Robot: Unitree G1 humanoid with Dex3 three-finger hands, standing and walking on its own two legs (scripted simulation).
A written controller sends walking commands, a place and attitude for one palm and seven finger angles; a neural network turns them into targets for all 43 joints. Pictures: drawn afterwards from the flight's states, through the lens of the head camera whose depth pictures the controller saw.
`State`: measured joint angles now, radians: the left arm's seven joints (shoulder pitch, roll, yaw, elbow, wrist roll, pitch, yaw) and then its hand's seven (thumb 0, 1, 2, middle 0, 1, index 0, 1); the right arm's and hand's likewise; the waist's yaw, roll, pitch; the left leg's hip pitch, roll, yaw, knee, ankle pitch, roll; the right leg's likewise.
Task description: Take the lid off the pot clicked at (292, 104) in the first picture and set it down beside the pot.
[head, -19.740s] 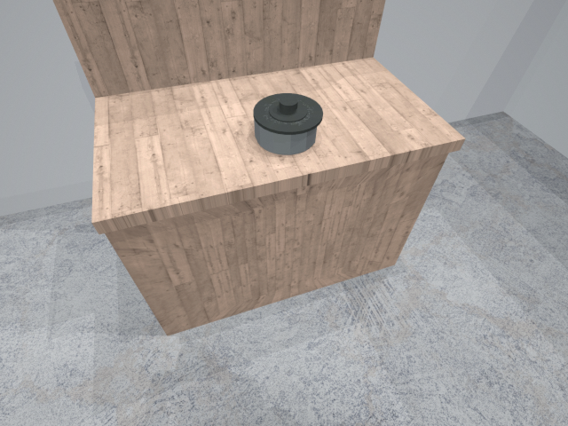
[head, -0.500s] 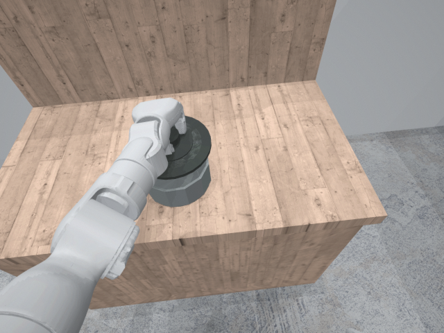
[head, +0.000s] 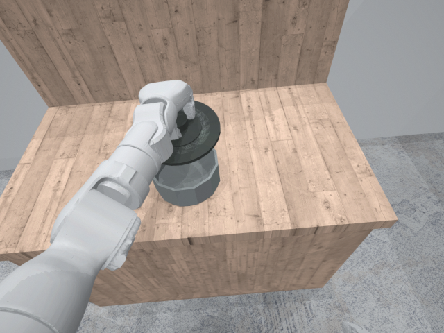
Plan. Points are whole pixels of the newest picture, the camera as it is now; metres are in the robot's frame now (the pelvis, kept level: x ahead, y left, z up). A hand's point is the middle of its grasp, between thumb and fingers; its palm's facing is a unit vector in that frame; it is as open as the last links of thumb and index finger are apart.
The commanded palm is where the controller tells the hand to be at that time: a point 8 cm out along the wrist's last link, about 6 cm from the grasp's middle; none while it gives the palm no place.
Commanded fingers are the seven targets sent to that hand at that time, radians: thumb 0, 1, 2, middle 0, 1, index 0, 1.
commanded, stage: lift the lid straight up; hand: left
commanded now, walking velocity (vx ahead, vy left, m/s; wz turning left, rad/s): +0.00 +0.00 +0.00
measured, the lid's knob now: (176, 121) +0.51 +0.07 +0.10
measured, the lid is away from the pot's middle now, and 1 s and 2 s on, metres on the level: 0.01 0.02 0.14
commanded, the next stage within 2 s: move the lid sideways beside the pot in 0.66 s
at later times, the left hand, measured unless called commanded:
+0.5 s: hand (164, 106) +0.48 +0.08 +0.17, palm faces -0.23 -0.07 -0.97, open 7.5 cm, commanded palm +0.46 +0.08 +0.23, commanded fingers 0.00 0.71 0.90 -0.85 -1.08 -0.84 -1.05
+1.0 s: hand (155, 109) +0.47 +0.09 +0.17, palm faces -0.23 -0.05 -0.97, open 7.5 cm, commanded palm +0.46 +0.11 +0.23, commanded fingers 0.00 0.71 0.90 -0.85 -1.08 -0.84 -1.05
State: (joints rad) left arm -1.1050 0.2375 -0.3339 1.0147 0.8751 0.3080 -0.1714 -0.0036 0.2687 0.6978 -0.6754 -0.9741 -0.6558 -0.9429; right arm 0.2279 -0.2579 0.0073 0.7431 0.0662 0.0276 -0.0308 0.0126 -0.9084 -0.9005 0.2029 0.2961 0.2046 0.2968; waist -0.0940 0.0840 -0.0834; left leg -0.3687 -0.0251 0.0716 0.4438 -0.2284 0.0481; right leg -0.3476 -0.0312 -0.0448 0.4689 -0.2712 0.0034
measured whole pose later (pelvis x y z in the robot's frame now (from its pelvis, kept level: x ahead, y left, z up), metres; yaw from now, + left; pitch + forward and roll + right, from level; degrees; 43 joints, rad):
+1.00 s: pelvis -0.01 +0.00 +0.00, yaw +0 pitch +7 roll +0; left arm -1.19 0.27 -0.31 1.02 0.91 0.34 -0.25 -0.01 0.27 0.70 -0.68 -0.97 -0.65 -0.94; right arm 0.22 -0.26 0.03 0.72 0.06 0.02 -0.03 0.01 -0.91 -0.90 0.20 0.30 0.20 0.30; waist -0.08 0.08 -0.07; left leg -0.34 -0.03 0.07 0.41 -0.20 0.05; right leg -0.32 -0.04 -0.04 0.45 -0.25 0.01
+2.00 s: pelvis -0.01 +0.02 +0.00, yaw +1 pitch +7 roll -1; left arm -1.10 0.54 -0.21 0.94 0.94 0.14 -0.39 -0.01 0.27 0.70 -0.68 -0.98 -0.65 -0.94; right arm 0.25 -0.28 0.01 0.69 0.07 0.07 -0.05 0.01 -0.91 -0.90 0.20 0.30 0.21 0.30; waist -0.09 0.06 -0.04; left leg -0.34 -0.04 0.05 0.42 -0.20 0.07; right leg -0.29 -0.04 -0.06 0.39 -0.23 0.02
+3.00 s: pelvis -0.01 +0.03 +0.00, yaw +1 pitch +9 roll -2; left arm -1.11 0.72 -0.13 1.02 0.95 -0.02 -0.45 -0.01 0.27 0.70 -0.68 -0.98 -0.65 -0.94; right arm 0.29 -0.29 0.01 0.71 0.07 0.12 -0.07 0.01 -0.91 -0.90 0.21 0.30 0.21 0.30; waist -0.10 0.04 -0.04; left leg -0.40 -0.04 0.04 0.44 -0.21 0.09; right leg -0.32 -0.04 -0.07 0.36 -0.20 0.03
